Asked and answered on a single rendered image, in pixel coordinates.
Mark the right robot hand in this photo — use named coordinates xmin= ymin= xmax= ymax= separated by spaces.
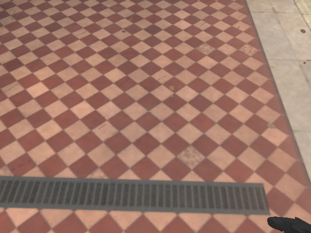
xmin=267 ymin=216 xmax=311 ymax=233

